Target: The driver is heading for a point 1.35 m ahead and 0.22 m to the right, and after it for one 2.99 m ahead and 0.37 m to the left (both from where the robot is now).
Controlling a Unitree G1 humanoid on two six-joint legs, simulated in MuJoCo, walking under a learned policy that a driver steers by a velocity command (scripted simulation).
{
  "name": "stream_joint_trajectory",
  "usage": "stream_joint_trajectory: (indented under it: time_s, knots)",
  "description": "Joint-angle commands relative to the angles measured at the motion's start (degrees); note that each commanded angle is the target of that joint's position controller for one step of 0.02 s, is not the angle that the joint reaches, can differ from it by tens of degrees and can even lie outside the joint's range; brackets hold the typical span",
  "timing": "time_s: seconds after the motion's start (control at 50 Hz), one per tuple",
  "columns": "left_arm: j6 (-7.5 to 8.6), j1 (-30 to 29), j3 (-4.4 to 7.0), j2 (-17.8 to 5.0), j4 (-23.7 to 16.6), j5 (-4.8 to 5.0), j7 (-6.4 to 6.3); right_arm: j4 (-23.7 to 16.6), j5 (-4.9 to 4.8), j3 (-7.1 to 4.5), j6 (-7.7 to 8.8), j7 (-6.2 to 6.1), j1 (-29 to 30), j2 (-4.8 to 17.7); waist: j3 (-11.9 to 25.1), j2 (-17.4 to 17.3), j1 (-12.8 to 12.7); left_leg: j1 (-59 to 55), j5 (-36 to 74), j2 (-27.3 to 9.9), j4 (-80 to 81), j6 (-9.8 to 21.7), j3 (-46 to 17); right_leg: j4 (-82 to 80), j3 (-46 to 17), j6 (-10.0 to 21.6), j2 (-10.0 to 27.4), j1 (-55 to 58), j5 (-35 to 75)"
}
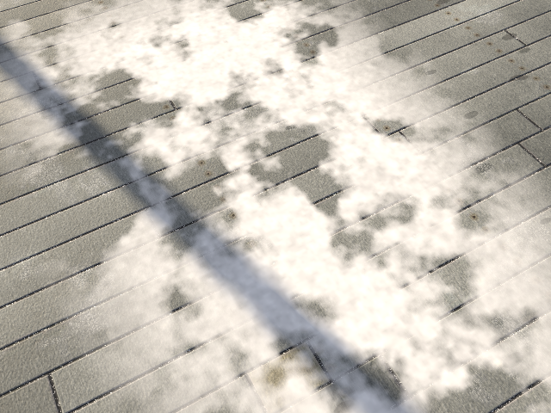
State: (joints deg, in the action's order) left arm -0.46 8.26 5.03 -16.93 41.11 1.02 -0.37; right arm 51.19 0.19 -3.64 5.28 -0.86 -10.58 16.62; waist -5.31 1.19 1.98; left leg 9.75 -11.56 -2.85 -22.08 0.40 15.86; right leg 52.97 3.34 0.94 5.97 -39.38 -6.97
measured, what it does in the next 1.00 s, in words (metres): walks ahead, turning right: right foot, then left foot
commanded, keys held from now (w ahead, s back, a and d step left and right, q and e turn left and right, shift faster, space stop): e+shift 0.38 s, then shift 0.42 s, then w+shift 0.06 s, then w+q+shift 0.14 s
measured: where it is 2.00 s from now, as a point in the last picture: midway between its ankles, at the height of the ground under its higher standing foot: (294, 265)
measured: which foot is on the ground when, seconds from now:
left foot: down 0.00-0.14, up 0.16-0.66, down 0.68-1.00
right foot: up 0.00-0.12, down 0.14-0.68, up 0.70-1.00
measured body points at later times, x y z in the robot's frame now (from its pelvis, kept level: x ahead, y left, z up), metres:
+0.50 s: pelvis +0.12 -0.02 +0.00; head +0.15 -0.06 +0.44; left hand +0.39 +0.18 -0.06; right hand +0.18 -0.35 -0.12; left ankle +0.25 +0.13 -0.69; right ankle +0.16 -0.10 -0.74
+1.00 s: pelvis +0.18 +0.01 +0.01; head +0.19 +0.01 +0.46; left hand +0.46 +0.16 -0.08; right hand +0.11 -0.27 -0.10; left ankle +0.23 +0.12 -0.74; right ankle +0.08 -0.10 -0.71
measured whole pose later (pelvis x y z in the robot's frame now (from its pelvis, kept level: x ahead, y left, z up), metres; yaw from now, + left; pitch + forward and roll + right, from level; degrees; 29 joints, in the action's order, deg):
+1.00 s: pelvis +0.18 +0.01 +0.01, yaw -28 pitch +2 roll -2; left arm 2.4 12.9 3.6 -15.9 34.8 1.2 0.2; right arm 44.1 -1.6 -2.7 0.9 -1.0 -18.5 15.1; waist 2.1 -1.1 2.8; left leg 12.1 -13.3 -0.5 -22.9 1.7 -5.5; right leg 35.2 -1.8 -1.4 -1.3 -15.7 -23.0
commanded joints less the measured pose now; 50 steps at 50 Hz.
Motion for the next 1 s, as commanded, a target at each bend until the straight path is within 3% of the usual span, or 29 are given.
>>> stream_joint_trajectory:
  time_s: [0.02, 0.08, 0.12, 0.14, 0.16, 0.18, 0.2, 0.22, 0.24, 0.28, 0.3, 0.36, 0.4, 0.48, 0.56, 0.62, 0.66, 0.68, 0.7, 0.72, 0.74, 0.76, 0.8, 0.82, 0.84, 0.86, 0.9, 0.94, 1.0]
  knots:
    - [-1.34, 7.3, 0.58, -1.3, -2.2, -0.42, 2.11, -6.6, -1.76, -1.53, 0.01, -0.72, 10.9, 8.3, 7.8, -5.2, -5.1, 2.6, 25.1, -15.6, 4.8, 9.3, -2.5, -7.1, -0.5, 1.4, 0.8, 14.5, 7.0]
    - [-2.08, 4.3, 2.03, -4.3, -5.4, -0.07, 2.99, -6.5, -2.74, -2.36, -2.02, -0.56, 9.7, 10.0, 6.8, -5.1, -4.5, -2.3, 26.2, -17.8, -1.5, 6.8, -2.2, -10.8, 2.9, 3.8, -1.3, 14.4, -1.3]
    - [-1.51, 10.8, 3.82, -6.9, -4.5, -0.17, 2.31, -6.5, -3.59, -2.4, -3.36, -0.23, 9.2, 8.8, 9.2, -2.1, -7.8, -2.0, 28.5, -14.8, -16.5, 3.4, 0.0, -18.6, 5.0, 7.0, -5.7, 23.3, 0.3]
    - [-0.81, 14.9, 5.95, -13.0, -3.9, -0.31, 0.98, -7.0, -2.37, -2.16, -3.89, 0.07, 6.5, 7.6, 7.6, 9.0, -8.7, 7.5, 13.3, -8.6, -33.4, -0.6, 0.6, -25.4, -6.0, 10.9, -2.8, 30.8, 26.8]
    - [-0.58, 12.0, 6.13, -18.2, -6.0, -1.08, 0.57, -9.4, 1.02, -1.06, -3.88, 0.29, 4.3, 3.8, 9.4, 21.0, -2.0, 26.6, -28.7, 3.2, -52.1, -4.5, -3.9, -25.4, -29.0, 19.5, 6.4, 40.4, 39.4]
    - [1.45, 11.3, 4.95, -16.3, -8.4, -2.73, 1.75, -9.9, 0.51, -1.12, -3.31, 0.71, 3.6, 5.7, 21.1, 14.3, -2.8, 30.6, -28.4, 5.0, -59.3, -3.3, -19.5, -33.3, -44.7, 24.0, 13.1, 43.1, 19.1]
    - [2.82, 9.6, 4.31, -14.1, -9.3, -2.19, 2.52, -10.8, -1.14, -1.51, -2.8, 0.77, 7.4, 7.2, 19.2, 7.1, -3.4, 33.1, -22.9, 4.0, -58.3, -1.3, -22.2, -36.0, -42.7, 21.3, 12.5, 42.2, 7.7]
    - [3.08, 7.1, 3.87, -12.5, -9.4, -0.63, 2.2, -11.0, -0.83, -1.49, -2.61, 0.35, 9.2, 6.5, 14.7, 2.3, -2.2, 34.0, -17.6, 2.6, -54.2, -0.1, -23.1, -36.1, -38.8, 17.4, 10.1, 38.3, 1.2]
    - [2.59, 4.3, 3.27, -10.8, -10.1, 0.39, 1.45, -10.5, 0.05, -1.66, -2.87, -0.3, 9.9, 6.6, 12.8, -0.1, -1.0, 32.3, -13.7, 1.2, -49.9, 0.1, -24.0, -35.8, -35.0, 14.6, 7.9, 33.7, -1.5]
    - [1.49, 1.4, 2.73, -9.5, -12.2, -0.3, -0.34, -10.7, 0.31, -2.06, -3.73, -0.32, 10.3, 6.9, 13.1, 1.5, 0.2, 26.1, -8.9, 2.0, -43.6, -0.2, -23.7, -35.8, -29.7, 11.7, 3.7, 27.9, 0.2]
    - [1.18, 1.6, 2.78, -9.6, -12.7, -0.57, -0.99, -10.6, 0.23, -1.97, -3.95, -0.15, 10.0, 5.8, 13.8, 1.6, 0.1, 25.1, -7.4, 3.0, -41.1, -0.8, -23.3, -35.2, -28.3, 11.2, 2.4, 28.1, 2.7]
    - [0.32, 4.1, 3.15, -10.3, -13.2, -0.31, -2.26, -10.7, -0.02, -1.4, -4.3, -0.22, 11.1, 3.5, 14.3, 1.9, -1.1, 25.2, -6.0, 5.4, -33.7, -2.8, -24.0, -34.2, -29.0, 11.1, 1.1, 29.8, 3.4]
    - [-0.27, 3.9, 2.95, -9.8, -13.9, -0.46, -2.74, -10.3, -0.32, -1.48, -4.55, -0.41, 10.7, 3.8, 13.9, 3.6, -1.5, 25.5, -4.9, 5.5, -31.1, -3.7, -24.4, -34.1, -29.8, 11.0, 1.1, 29.9, -1.1]
    - [-0.89, 3.6, 1.83, -7.9, -14.6, -1.38, -2.58, -9.8, -0.19, -1.51, -4.59, -0.44, 10.2, 4.4, 12.6, 6.7, -3.3, 21.8, -3.8, 4.0, -28.2, -4.5, -23.1, -33.4, -29.7, 10.9, 0.6, 26.9, -5.3]
    - [-1.2, 2.6, 0.99, -7.4, -15.2, -2.01, -1.65, -10.2, -0.13, -1.37, -3.65, 0.12, 9.3, 5.1, 11.6, 7.5, -4.5, 17.7, -7.1, 3.3, -23.9, -3.3, -21.5, -31.2, -31.6, 11.5, 1.3, 26.3, -0.8]
    - [-1.33, 1.6, 0.5, -7.3, -15.5, -1.75, -0.95, -10.3, -0.24, -1.43, -2.96, 0.91, 6.8, 5.5, 11.6, 7.7, -4.0, 13.1, -8.5, 3.5, -17.7, -2.0, -20.0, -29.2, -33.2, 11.4, 1.2, 27.0, 5.1]
    - [-1.42, 0.1, 0.03, -6.5, -15.3, -0.92, -0.8, -9.6, 0.06, -1.38, -2.48, 1.57, 3.2, 4.8, 11.2, 6.7, -1.4, 5.6, 0.1, 3.5, -5.2, -0.3, -18.6, -27.2, -32.1, 9.1, -1.0, 25.3, 4.8]
    - [-1.26, 1.8, -0.29, -5.3, -14.8, -0.94, -0.8, -9.7, 1.03, -1.54, -2.38, 1.65, 2.3, 6.0, 11.1, 3.9, -1.5, 1.1, 6.3, -0.1, -0.8, 1.1, -21.6, -24.9, -30.1, 6.3, -3.4, 23.1, -0.4]
    - [-1.01, 5.2, -0.89, -3.2, -14.4, -1.8, -0.75, -10.8, 2.04, -2.0, -2.57, 1.45, 2.5, 9.5, 11.6, -7.7, -4.2, -2.5, 15.3, -10.4, 2.5, 5.1, -32.0, -14.4, -22.6, 2.4, -10.3, 18.7, -16.4]
    - [-0.35, 2.9, 0.18, -6.3, -16.2, -1.19, -0.82, -10.1, 2.39, -2.12, -2.76, 1.18, 2.5, 10.5, 7.4, -17.7, -4.1, 2.8, 19.5, -17.6, 5.4, 14.3, -42.2, -8.2, -14.8, -0.7, -15.0, 13.1, -26.9]
    - [0.05, 0.8, 1.29, -9.6, -15.8, -1.38, -1.12, -11.3, 1.92, -2.04, -2.54, 0.89, 3.8, 9.2, 6.9, -13.9, -2.4, 3.7, 17.4, -18.9, 5.4, 16.7, -43.6, 1.4, -15.1, -2.6, -11.9, 11.5, -27.6]
    - [-0.04, 0.2, 1.73, -10.0, -14.8, -0.96, -1.19, -11.5, 1.08, -2.02, -2.66, 0.45, 3.9, 8.8, 7.3, -10.0, -2.0, 2.1, 16.3, -16.5, 4.2, 15.2, -40.1, 6.8, -15.0, -3.6, -11.8, 9.9, -25.3]
    - [-1.14, 2.3, 1.02, -6.2, -12.6, -1.21, -1.36, -11.9, -0.16, -1.36, -2.91, -0.03, 4.7, 7.2, 7.5, -6.7, -2.4, -0.2, 16.7, -12.9, 2.5, 12.5, -34.5, 11.4, -15.3, -5.4, -10.9, 8.8, -21.7]
    - [-1.35, 4.0, -0.04, -3.5, -11.6, -1.23, -1.02, -11.0, -0.31, -0.69, -3.12, -0.1, 2.3, 5.6, 9.7, -6.0, -2.1, -2.2, 3.3, -10.5, 4.9, 11.3, -32.4, 9.3, -13.3, -5.5, -9.7, 9.3, -18.5]
    - [-1.11, 3.7, -0.52, -2.8, -11.8, -0.8, -0.39, -10.0, -1.15, -1.49, -3.61, -0.03, -1.1, 7.7, 9.1, -9.8, -0.7, -4.8, -12.4, -9.0, 8.1, 10.8, -32.9, 7.3, -8.2, -5.4, -9.5, 6.4, -17.3]
    - [-0.56, 1.4, -0.47, -3.6, -12.6, -0.12, 0.08, -10.0, -1.59, -1.85, -4.04, -0.21, -2.8, 8.7, 7.3, -12.8, 1.0, -5.7, -20.5, -9.3, 10.4, 10.8, -34.7, 5.3, -5.5, -5.1, -8.3, 3.9, -16.4]
    - [1.23, -3.5, -0.74, -3.1, -13.8, 0.13, 0.36, -10.1, -1.42, -1.59, -4.12, -0.54, -5.3, 8.7, 4.3, -12.3, 2.5, -3.1, -22.6, -9.4, 12.5, 11.3, -37.2, -3.4, -4.1, -4.3, -6.9, 6.4, -16.6]
    - [3.68, -2.9, -0.99, -1.7, -13.1, 0.13, 0.47, -10.5, -1.55, -1.8, -3.75, -0.63, -5.6, 9.6, 3.9, -11.4, 1.5, 0.4, -19.6, -8.4, 12.6, 11.1, -36.8, -14.4, -3.6, -3.0, -7.9, 14.7, -18.5]
    - [6.24, 1.7, -0.15, -2.5, -10.5, 0.62, 0.68, -11.8, -2.48, -1.91, -3.58, -0.16, -3.6, 9.8, 2.4, -10.8, -2.1, 6.1, -17.7, -6.4, 9.6, 11.7, -37.5, -30.3, -2.8, -0.9, -8.8, 25.5, -11.5]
